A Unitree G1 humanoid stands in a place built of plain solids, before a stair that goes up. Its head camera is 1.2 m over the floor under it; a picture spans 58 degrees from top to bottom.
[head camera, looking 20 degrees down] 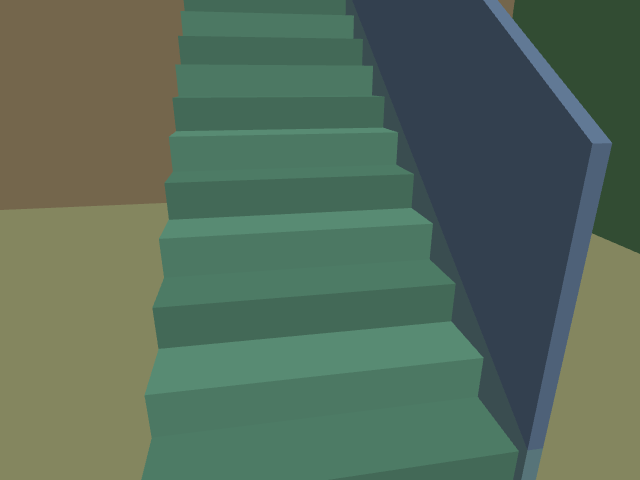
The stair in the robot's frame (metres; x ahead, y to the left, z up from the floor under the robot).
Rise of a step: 0.16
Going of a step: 0.24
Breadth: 1.10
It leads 10 degrees to the left of straight ahead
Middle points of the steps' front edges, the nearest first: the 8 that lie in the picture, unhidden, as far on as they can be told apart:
1.15 -0.02 0.32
1.39 0.03 0.49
1.63 0.07 0.65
1.87 0.11 0.81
2.11 0.15 0.97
2.35 0.19 1.13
2.59 0.23 1.29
2.83 0.28 1.45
